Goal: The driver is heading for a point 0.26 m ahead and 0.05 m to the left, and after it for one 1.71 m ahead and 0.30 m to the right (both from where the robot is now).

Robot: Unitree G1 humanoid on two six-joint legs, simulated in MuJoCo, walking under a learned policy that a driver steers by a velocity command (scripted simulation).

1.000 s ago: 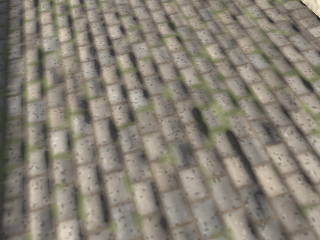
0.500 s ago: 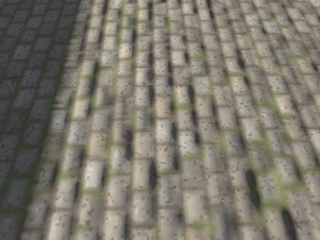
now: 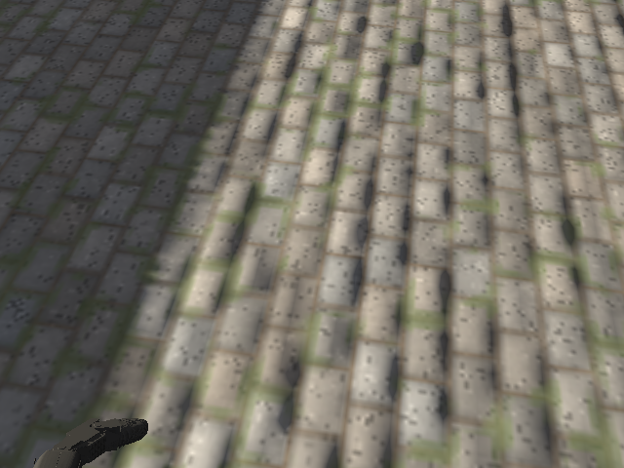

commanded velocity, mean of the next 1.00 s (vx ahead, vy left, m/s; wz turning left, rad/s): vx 0.23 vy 0.00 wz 0.00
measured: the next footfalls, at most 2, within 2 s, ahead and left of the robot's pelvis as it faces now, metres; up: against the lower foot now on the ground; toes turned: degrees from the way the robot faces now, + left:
left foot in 0.46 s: +0.36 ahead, +0.18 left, +0.00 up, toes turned +13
right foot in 0.86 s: +0.34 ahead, -0.08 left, +0.00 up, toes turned -5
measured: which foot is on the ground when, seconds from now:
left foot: down 0.00-0.00, up 0.02-0.44, down 0.46-0.86, up 0.88-1.00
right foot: down 0.00-0.46, up 0.48-0.84, down 0.86-1.00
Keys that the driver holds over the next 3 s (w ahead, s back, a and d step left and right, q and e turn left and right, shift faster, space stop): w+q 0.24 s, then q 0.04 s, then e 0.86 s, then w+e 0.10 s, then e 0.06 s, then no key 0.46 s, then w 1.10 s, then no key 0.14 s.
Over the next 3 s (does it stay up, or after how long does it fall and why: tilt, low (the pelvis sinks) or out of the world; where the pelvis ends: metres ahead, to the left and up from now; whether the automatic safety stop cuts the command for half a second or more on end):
stays up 0.86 -0.17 0.01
